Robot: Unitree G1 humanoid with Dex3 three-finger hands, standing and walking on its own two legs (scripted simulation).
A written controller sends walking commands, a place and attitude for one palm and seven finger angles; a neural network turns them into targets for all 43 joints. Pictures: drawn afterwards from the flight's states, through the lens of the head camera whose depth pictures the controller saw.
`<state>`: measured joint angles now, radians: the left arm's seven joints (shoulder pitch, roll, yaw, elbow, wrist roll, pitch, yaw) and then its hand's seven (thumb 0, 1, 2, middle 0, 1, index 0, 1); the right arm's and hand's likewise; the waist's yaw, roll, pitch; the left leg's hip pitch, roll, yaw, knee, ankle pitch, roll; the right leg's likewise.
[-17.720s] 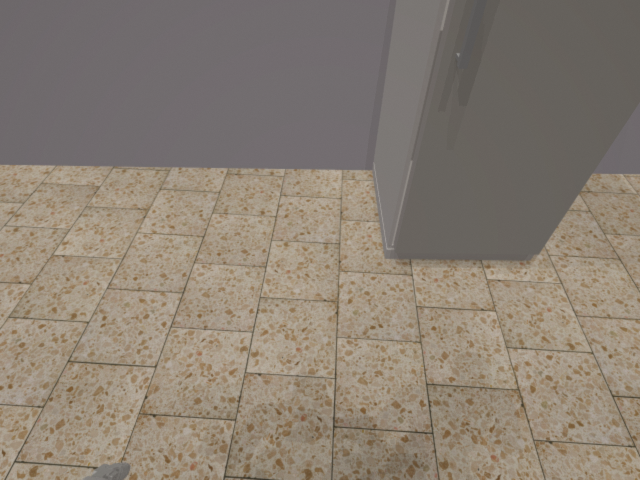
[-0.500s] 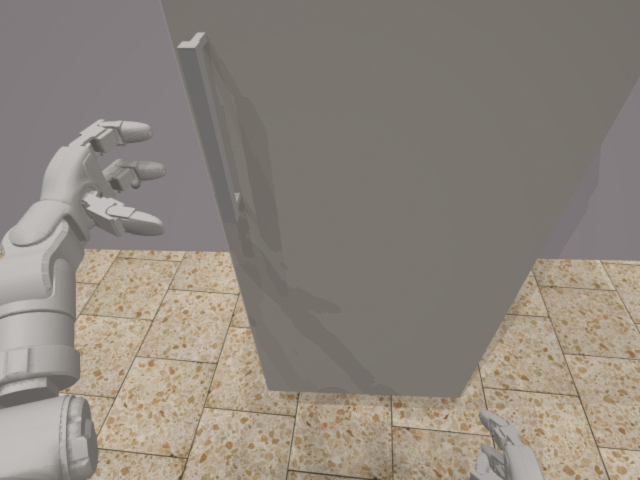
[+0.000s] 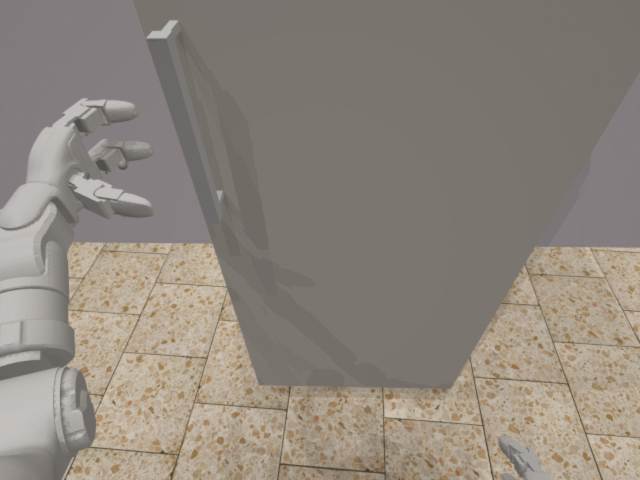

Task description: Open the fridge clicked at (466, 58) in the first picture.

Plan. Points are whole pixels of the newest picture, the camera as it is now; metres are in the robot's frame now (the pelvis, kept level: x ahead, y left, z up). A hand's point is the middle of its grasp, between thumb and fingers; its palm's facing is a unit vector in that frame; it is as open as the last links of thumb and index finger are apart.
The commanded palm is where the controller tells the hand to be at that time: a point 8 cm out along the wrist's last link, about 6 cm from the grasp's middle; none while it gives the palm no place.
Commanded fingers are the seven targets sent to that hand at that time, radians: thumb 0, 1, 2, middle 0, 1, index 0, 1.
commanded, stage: move the hooked fingers beside the handle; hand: left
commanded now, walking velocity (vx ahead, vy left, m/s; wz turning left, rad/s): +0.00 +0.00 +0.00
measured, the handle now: (196, 136) +0.48 +0.18 +0.20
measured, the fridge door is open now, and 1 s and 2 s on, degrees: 0 0 0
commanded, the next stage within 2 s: none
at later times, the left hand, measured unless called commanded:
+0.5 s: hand (135, 166) +0.42 +0.25 +0.20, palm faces +0.06 -1.00 -0.04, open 14.0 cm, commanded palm +0.39 +0.29 +0.21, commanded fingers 0.00 -0.50 0.30 -0.30 -1.20 -0.30 -1.20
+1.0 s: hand (136, 151) +0.42 +0.23 +0.22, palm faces +0.02 -1.00 +0.00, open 14.0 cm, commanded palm +0.39 +0.29 +0.21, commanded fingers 0.00 -0.50 0.30 -0.30 -1.20 -0.30 -1.20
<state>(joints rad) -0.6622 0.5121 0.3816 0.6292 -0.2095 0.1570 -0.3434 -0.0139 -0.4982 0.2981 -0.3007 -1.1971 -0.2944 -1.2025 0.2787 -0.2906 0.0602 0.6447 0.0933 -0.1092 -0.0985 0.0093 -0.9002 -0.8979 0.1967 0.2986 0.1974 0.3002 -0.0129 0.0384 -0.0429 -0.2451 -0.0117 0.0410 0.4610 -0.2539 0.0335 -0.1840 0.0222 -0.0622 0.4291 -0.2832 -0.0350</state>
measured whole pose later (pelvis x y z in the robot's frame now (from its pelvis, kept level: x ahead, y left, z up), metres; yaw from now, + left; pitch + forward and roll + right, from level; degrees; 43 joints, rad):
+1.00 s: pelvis -0.01 +0.00 +0.00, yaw +0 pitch +3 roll -1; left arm -0.79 0.50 0.33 0.76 -0.21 0.11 -0.32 -0.01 -0.50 0.30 -0.30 -1.20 -0.30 -1.20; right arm 0.29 -0.29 0.07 0.66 0.10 -0.09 -0.10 0.01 -0.90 -0.90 0.20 0.30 0.20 0.30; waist -0.02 0.03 -0.05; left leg -0.27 -0.01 0.03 0.48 -0.25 0.04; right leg -0.20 0.02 -0.07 0.43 -0.28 -0.03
